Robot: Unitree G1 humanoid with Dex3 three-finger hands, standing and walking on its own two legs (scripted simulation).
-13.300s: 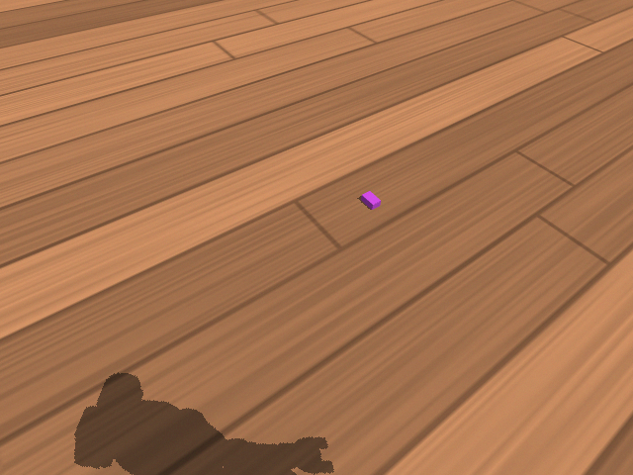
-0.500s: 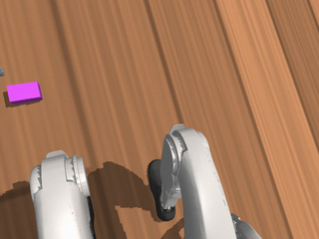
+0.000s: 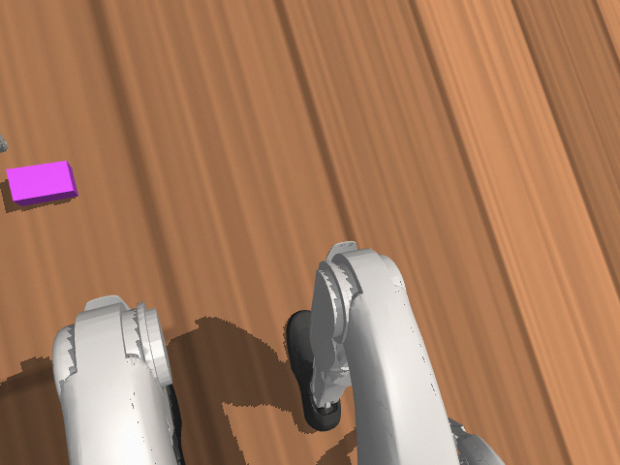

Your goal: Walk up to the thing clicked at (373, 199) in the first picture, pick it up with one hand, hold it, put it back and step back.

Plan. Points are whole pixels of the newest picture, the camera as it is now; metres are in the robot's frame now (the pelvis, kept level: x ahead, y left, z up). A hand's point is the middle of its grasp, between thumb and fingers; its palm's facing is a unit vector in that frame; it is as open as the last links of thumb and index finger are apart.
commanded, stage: approach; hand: left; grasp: from above
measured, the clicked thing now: (43, 183) +0.51 +0.26 -0.30
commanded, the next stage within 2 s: close in in 0.78 s
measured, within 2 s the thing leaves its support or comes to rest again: neither
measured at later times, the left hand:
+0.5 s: hand (18, 140) +0.52 +0.25 -0.17, palm faces -0.38 -0.06 -0.92, open 10.3 cm
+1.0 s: hand out of the picture +0.49 +0.28 -0.18, palm faces -0.46 -0.08 -0.88, open 11.4 cm
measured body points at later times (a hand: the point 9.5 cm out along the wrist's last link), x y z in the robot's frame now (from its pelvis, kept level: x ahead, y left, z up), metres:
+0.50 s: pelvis +0.00 +0.00 +0.00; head +0.26 +0.07 +0.36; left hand +0.54 +0.25 -0.11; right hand +0.02 -0.28 -0.08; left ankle +0.07 +0.12 -0.29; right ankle +0.12 -0.14 -0.29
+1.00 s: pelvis +0.00 +0.00 +0.00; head +0.26 +0.08 +0.36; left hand +0.51 +0.28 -0.13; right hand +0.03 -0.28 -0.08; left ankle +0.07 +0.12 -0.29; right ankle +0.12 -0.14 -0.29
